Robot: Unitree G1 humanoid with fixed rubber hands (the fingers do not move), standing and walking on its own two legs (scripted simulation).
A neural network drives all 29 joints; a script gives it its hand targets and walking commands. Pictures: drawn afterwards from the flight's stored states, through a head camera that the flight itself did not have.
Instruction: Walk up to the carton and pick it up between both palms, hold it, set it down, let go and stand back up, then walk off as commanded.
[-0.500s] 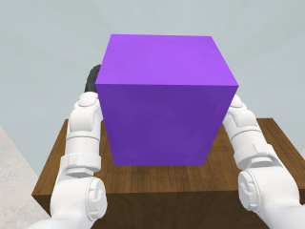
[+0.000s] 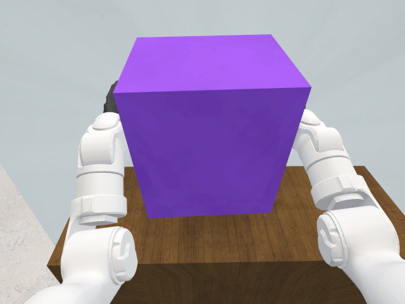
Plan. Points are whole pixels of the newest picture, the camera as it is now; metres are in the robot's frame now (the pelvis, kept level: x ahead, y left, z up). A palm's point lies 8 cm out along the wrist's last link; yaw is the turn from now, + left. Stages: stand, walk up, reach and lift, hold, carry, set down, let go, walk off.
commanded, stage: reach and lift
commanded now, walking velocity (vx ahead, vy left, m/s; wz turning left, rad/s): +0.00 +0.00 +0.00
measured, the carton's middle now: (207, 129) +0.37 -0.02 +0.21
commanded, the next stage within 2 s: hold in 0.74 s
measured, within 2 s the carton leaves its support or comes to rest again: neither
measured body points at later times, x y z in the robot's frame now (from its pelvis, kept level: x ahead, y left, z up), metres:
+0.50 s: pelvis +0.01 -0.01 +0.00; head -0.07 +0.00 +0.45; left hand +0.40 +0.15 +0.25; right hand +0.40 -0.20 +0.26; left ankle +0.01 +0.11 -0.75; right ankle +0.02 -0.14 -0.75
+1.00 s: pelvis -0.01 -0.01 +0.00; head -0.10 +0.01 +0.44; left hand +0.38 +0.16 +0.28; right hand +0.38 -0.19 +0.29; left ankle +0.01 +0.11 -0.75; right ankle +0.02 -0.14 -0.75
